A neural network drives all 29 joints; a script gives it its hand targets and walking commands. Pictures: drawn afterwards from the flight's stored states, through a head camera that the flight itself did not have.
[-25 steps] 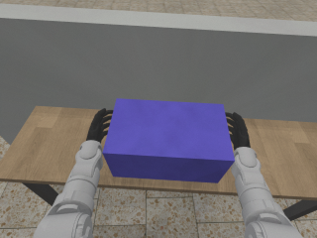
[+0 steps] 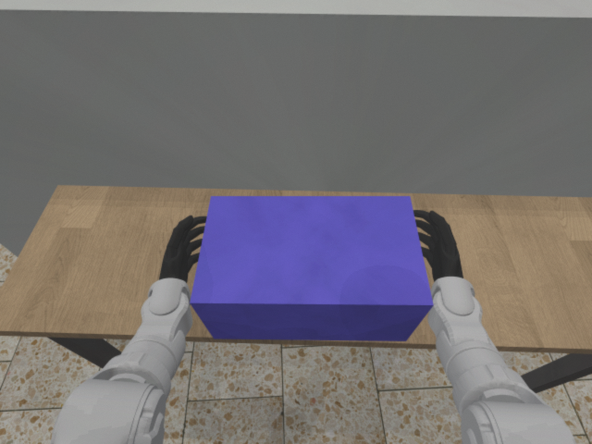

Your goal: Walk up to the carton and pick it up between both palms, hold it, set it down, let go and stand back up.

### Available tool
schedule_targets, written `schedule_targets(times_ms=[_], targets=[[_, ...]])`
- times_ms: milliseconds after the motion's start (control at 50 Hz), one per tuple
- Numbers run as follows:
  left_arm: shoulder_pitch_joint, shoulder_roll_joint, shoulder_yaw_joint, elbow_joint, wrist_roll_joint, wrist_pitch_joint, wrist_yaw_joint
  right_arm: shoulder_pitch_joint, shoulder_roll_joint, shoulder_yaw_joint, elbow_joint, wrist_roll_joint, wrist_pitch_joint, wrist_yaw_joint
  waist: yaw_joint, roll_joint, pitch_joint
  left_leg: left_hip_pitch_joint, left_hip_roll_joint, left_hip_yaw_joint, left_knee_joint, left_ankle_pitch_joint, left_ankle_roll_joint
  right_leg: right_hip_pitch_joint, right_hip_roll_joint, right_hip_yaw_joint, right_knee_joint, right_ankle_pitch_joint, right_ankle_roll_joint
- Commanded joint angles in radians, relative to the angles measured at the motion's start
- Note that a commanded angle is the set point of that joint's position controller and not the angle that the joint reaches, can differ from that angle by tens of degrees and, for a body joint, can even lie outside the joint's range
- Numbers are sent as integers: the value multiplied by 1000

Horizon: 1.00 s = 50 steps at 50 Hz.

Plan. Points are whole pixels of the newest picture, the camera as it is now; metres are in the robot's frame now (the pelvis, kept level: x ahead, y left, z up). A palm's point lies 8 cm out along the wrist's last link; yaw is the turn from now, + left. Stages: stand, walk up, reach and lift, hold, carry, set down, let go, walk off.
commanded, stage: set down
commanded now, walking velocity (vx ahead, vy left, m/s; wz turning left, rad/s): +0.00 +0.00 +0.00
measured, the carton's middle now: (309, 269) +0.38 -0.04 -0.02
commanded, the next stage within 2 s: none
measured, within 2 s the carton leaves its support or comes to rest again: rests again in 0.40 s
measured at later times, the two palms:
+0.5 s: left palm (190, 281) +0.38 +0.14 -0.03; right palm (445, 277) +0.36 -0.24 -0.03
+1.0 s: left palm (181, 264) +0.40 +0.15 -0.01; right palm (452, 273) +0.36 -0.25 -0.02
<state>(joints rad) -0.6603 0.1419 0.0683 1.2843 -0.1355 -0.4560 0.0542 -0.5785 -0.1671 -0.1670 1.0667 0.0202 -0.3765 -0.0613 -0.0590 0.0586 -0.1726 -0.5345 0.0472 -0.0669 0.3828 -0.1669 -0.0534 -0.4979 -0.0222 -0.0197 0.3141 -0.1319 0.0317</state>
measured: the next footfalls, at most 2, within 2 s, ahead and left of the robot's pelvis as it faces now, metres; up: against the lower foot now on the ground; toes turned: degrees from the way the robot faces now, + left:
none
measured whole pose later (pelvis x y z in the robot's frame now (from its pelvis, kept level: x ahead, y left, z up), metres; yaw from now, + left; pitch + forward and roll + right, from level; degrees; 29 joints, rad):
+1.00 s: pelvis -0.02 +0.00 -0.02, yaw -3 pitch +26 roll -2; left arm -0.84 0.17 -0.03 1.45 -0.24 -0.54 0.07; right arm -0.76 -0.28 -0.03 1.34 0.18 -0.43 0.00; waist 0.00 0.06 -0.28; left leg -0.83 0.06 -0.04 0.62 -0.24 -0.05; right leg -0.81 0.01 0.02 0.54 -0.18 0.03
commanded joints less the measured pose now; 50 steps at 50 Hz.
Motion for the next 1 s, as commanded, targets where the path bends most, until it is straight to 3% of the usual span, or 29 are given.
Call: schedule_targets(times_ms=[0,60,140,480,700,780,820,880,980], targets=[[-711,-695,-282,-267,71,-145,-118,-602,636,328,-163,-94,-67,173,-36,-9,-654,344,-61,44,92,438,-41,189,79,-51,65,372,-11],[-736,-687,-279,-229,56,-155,-120,-621,625,307,-142,-94,-63,177,-40,-11,-653,317,-64,41,95,394,-36,160,77,-53,75,331,-8],[-747,-680,-264,-195,50,-182,-120,-632,647,324,-131,-89,-65,182,-17,-16,-683,256,-71,53,107,370,-29,157,72,-38,104,338,-7],[-751,-665,-246,-116,45,-269,-140,-616,700,334,-74,-140,-109,182,-50,-52,-746,87,-91,52,153,327,-7,208,62,-31,194,462,22],[-736,-549,-225,-77,33,-274,-118,-611,540,274,-25,-138,-119,179,-60,-25,-752,118,-82,51,185,322,-20,105,73,-56,193,368,11],[-694,-313,-142,-58,31,-259,-82,-605,278,205,10,-85,-125,158,-39,-13,-773,127,-85,73,202,331,-25,76,83,-60,203,357,0],[-658,-87,-86,-65,2,-247,-44,-596,30,154,8,-21,-138,129,-18,-4,-834,136,-82,84,224,367,-32,78,90,-59,226,409,-1],[-621,227,-40,-58,-58,-201,18,-617,-300,95,60,106,-144,69,16,-7,-858,171,-58,94,260,375,-44,22,106,-62,243,392,1],[-668,193,-155,11,-190,-80,26,-732,-292,172,101,270,-86,55,46,-52,-745,118,-41,109,269,166,-26,-67,96,-53,228,172,-7]])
